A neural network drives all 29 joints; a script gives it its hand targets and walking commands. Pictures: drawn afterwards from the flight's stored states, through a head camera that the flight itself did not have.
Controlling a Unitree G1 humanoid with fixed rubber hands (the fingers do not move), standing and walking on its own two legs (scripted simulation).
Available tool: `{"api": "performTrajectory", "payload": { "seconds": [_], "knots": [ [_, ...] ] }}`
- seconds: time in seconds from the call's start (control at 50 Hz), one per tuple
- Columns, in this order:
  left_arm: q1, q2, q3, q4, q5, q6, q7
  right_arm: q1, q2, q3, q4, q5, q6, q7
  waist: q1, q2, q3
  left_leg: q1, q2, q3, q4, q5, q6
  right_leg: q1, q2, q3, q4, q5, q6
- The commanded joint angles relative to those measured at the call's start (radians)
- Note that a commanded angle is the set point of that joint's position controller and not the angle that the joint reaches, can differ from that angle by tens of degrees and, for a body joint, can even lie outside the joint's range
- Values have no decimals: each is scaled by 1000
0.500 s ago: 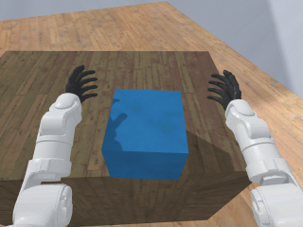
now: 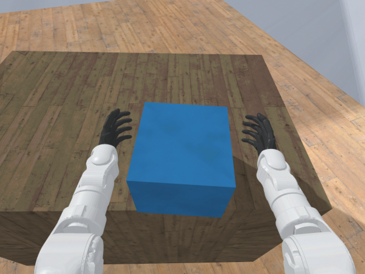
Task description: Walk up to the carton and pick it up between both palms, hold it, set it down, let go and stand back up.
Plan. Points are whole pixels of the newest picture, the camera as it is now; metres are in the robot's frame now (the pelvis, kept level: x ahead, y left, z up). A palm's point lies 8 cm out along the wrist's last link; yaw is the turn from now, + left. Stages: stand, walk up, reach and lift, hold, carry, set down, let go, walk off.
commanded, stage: reach and lift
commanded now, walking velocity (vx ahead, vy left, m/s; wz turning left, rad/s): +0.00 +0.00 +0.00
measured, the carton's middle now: (182, 159) +0.38 +0.03 +0.02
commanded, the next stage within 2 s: none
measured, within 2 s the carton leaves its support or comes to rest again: neither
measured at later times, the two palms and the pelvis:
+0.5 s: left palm (119, 145) +0.39 +0.18 +0.05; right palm (265, 146) +0.41 -0.16 +0.06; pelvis -0.01 +0.00 -0.01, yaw -1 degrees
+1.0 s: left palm (124, 148) +0.37 +0.17 +0.06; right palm (252, 154) +0.38 -0.13 +0.05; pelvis +0.00 +0.00 +0.01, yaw +1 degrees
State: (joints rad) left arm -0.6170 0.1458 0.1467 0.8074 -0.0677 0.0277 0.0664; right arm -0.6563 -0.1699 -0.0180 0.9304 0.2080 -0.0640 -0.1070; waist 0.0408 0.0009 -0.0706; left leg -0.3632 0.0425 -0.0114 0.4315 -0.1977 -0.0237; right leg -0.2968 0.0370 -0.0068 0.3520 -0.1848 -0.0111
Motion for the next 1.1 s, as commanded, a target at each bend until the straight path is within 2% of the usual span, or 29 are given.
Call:
{"api": "performTrajectory", "payload": {
  "seconds": [0.0,0.02,0.08,0.1,0.16,0.24,0.26,0.34,0.36,0.38,0.48,0.54,0.6,0.68,0.7,0.74,0.76,0.78,0.82,0.92,1.08],
  "knots": [
    [-480,121,2,-83,0,-164,13,-480,-131,-27,-119,-15,-110,7,-9,19,-650,226,-39,53,58,449,-42,151,16,-13,56,404,38],
    [-475,112,0,-1,3,-190,9,-467,-120,-17,-40,-13,-119,9,-15,16,-605,200,-38,49,62,430,-41,138,12,-9,59,387,36],
    [-512,118,-5,149,-11,-273,10,-503,-115,8,54,10,-163,10,-10,8,-599,139,-36,47,72,385,-37,97,3,-5,77,337,34],
    [-534,116,-19,157,-20,-297,16,-517,-128,5,65,19,-182,10,-16,27,-623,149,-32,43,84,401,-47,71,6,-12,84,331,31],
    [-555,119,-42,260,-41,-328,23,-546,-141,39,145,49,-199,9,-19,18,-598,160,-26,38,109,394,-50,-3,10,-23,85,280,25],
    [-591,123,-52,291,-63,-351,35,-577,-151,66,163,84,-211,10,-6,24,-650,153,-24,40,132,411,-56,-44,12,-25,98,258,18],
    [-584,111,-50,307,-58,-348,36,-566,-148,78,202,98,-207,12,-2,38,-621,157,-23,34,137,425,-60,-53,11,-23,98,266,14],
    [-603,110,-53,303,-75,-363,31,-590,-130,81,170,98,-211,9,-9,7,-657,125,-28,39,147,400,-48,-58,5,-16,108,263,22],
    [-564,84,-43,291,-64,-351,50,-603,-206,98,170,125,-219,30,39,18,-661,210,-14,35,134,450,-76,-84,23,-30,108,255,17],
    [-562,77,-54,283,-62,-340,53,-587,-192,90,189,130,-216,33,5,12,-656,215,-14,31,140,455,-75,-93,24,-29,92,238,18],
    [-607,19,-81,267,-85,-352,55,-618,-113,66,148,88,-187,32,5,3,-638,144,-20,28,137,355,-48,-145,1,-7,79,165,14],
    [-614,-25,-85,292,-81,-377,47,-628,-49,38,152,44,-177,29,-8,0,-641,113,-21,19,142,332,-36,-159,-11,-2,82,142,9],
    [-617,-73,-59,306,-39,-400,34,-630,14,-24,157,-38,-185,19,-33,-4,-641,101,-24,12,141,331,-29,-146,-18,-4,79,147,9],
    [-612,-119,31,244,101,-377,19,-602,69,-184,124,-223,-223,-1,-65,-8,-650,155,-35,26,107,377,-39,-54,-9,-24,53,219,26],
    [-607,-168,52,204,160,-353,10,-583,135,-218,124,-287,-232,2,-61,-7,-620,195,-39,37,92,393,-37,-22,-5,-37,42,252,35],
    [-599,-390,44,156,284,-312,-41,-581,391,-240,43,-439,-241,57,-56,5,-605,285,-39,57,48,436,-54,43,7,-70,-2,288,33],
    [-600,-563,20,163,351,-305,-81,-589,570,-241,18,-525,-246,102,-56,6,-598,301,-40,66,24,445,-63,71,7,-73,-21,301,25],
    [-571,-670,-4,186,392,-305,-109,-577,669,-230,18,-563,-254,142,-53,21,-603,318,-39,72,7,458,-73,124,6,-72,-28,331,11],
    [-509,-702,7,173,425,-303,-119,-548,676,-221,25,-594,-267,177,-42,28,-555,304,-34,73,-18,470,-76,204,6,-74,-37,367,2],
    [-482,-692,52,84,464,-252,-111,-518,689,-250,25,-636,-281,182,-10,2,-436,267,-31,104,-73,440,-56,282,3,-78,-56,347,16],
    [-419,-690,23,9,455,-208,-99,-489,680,-218,15,-606,-292,174,1,3,-396,287,-34,120,-77,462,-44,300,1,-78,-61,372,20]
  ]
}}
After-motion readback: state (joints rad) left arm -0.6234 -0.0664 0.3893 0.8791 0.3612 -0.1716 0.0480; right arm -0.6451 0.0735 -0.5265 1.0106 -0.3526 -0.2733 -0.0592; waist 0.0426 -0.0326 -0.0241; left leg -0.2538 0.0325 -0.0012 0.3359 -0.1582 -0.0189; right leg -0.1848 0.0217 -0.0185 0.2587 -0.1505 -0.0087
